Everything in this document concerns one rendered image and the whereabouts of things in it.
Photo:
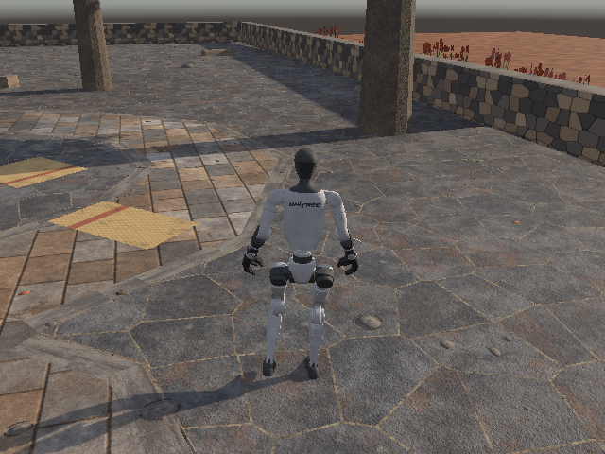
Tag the right robot forearm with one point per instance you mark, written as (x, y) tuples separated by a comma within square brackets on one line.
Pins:
[(348, 247)]

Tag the left robot forearm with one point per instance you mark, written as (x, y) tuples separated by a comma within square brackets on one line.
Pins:
[(255, 245)]

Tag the left robot upper arm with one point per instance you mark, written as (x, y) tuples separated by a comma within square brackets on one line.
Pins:
[(274, 198)]

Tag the left robot shin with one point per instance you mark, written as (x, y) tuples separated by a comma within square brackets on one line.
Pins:
[(273, 331)]

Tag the robot left hand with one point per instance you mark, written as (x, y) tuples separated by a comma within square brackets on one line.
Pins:
[(255, 261)]

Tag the robot right hand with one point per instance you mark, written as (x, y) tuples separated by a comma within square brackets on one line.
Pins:
[(345, 261)]

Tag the right robot upper arm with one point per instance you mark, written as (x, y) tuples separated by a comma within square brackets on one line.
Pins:
[(334, 200)]

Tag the left robot foot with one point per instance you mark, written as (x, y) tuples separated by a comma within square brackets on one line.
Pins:
[(268, 369)]

